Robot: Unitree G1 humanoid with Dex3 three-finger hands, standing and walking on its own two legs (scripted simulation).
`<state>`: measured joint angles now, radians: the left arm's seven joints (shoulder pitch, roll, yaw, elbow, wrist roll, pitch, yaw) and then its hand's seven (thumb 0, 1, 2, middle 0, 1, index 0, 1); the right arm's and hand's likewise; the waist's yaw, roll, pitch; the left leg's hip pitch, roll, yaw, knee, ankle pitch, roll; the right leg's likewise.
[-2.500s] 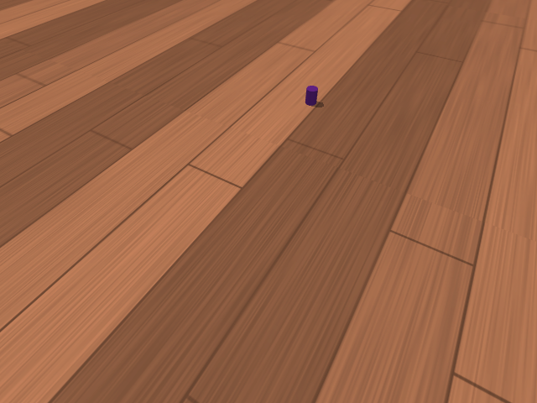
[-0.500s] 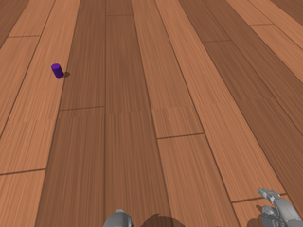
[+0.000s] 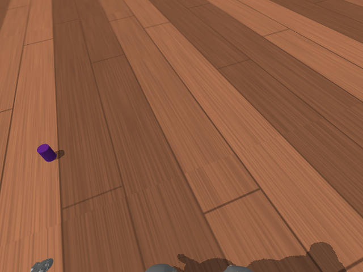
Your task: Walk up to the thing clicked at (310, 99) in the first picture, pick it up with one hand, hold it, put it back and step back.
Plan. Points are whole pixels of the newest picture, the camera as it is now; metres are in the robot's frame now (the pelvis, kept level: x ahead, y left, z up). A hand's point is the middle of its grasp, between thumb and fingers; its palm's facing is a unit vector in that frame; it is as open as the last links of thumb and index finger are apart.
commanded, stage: walk up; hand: left
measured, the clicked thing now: (47, 152) +1.04 +0.95 -0.69
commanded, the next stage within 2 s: none
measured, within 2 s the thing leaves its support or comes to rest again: neither
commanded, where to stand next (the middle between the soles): +0.61 +1.06 m, yaw -44 degrees
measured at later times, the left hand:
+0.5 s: hand (6, 213) +0.35 +0.53 -0.12, palm faces -0.27 -0.80 -0.54, open 7.4 cm
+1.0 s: hand out of the picture +0.54 +0.71 -0.11, palm faces -0.32 -0.69 -0.64, open 7.4 cm
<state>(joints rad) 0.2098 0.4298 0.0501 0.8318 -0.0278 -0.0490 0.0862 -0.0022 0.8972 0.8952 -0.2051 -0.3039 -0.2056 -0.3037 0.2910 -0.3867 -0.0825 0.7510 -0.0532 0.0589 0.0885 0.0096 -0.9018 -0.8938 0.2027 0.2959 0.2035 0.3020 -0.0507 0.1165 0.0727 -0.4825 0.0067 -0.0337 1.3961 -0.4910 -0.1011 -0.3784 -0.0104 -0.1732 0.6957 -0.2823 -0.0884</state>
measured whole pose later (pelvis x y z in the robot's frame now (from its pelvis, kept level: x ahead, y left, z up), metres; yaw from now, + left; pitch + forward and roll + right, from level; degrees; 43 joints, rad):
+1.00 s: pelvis +0.34 +0.43 -0.02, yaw -23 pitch +0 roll -2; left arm 0.32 0.50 0.09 0.82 0.06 -0.06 0.09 0.00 0.89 0.90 -0.21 -0.31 -0.21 -0.30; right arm 0.23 -0.52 -0.14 0.70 -0.07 0.11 0.12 0.00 -0.90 -0.89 0.20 0.30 0.20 0.30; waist -0.01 0.12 0.06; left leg -0.49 0.12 -0.06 0.97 -0.43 0.01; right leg -0.52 -0.14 0.10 0.81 -0.32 0.01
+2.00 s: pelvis +0.49 +0.85 +0.00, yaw -35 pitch -1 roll -1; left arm 0.27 0.44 0.06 0.88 -0.02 -0.03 0.10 0.00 0.90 0.90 -0.20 -0.30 -0.20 -0.30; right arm 0.31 -0.39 -0.08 0.68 -0.08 0.09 0.05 0.00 -0.90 -0.89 0.21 0.30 0.21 0.30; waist -0.07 0.03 0.16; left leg -0.43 0.01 0.06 0.81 -0.37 0.06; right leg -0.57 0.06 -0.06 1.10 -0.48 -0.03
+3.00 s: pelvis +0.53 +1.17 +0.01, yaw -47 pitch -3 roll -2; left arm 0.28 0.42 0.07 0.96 0.03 -0.02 -0.02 0.01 0.90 0.90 -0.20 -0.30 -0.20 -0.30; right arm 0.31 -0.40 -0.06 0.85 -0.03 -0.04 0.01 0.00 -0.90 -0.89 0.21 0.30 0.21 0.30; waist -0.04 -0.02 0.09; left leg -0.30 0.09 0.13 0.67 -0.33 0.03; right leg -0.39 -0.01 0.05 0.91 -0.48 -0.02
